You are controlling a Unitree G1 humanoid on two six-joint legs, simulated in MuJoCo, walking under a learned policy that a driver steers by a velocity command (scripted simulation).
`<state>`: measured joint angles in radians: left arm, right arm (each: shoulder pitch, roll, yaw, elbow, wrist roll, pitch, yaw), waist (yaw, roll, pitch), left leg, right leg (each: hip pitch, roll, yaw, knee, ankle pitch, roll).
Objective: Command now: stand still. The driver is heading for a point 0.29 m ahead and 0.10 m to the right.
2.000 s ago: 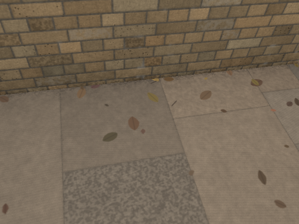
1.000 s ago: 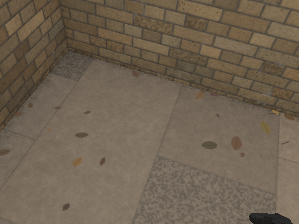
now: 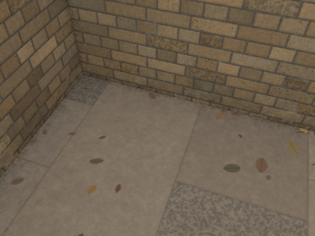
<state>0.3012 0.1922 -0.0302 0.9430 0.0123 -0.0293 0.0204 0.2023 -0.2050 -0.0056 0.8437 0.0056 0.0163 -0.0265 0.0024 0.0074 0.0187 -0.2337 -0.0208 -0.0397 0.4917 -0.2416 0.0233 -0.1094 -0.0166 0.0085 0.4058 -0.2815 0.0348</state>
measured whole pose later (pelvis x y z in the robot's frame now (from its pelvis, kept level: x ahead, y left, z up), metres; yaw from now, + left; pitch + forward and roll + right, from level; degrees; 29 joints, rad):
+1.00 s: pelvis +0.21 -0.03 -0.01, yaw +0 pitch +0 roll +2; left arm 0.26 0.18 0.00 0.78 0.01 -0.01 0.02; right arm 0.16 -0.20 -0.04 0.93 0.00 -0.02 0.00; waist -0.01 0.00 0.00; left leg -0.23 0.00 0.07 0.50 -0.26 0.00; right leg -0.27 -0.07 -0.01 0.57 -0.31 0.02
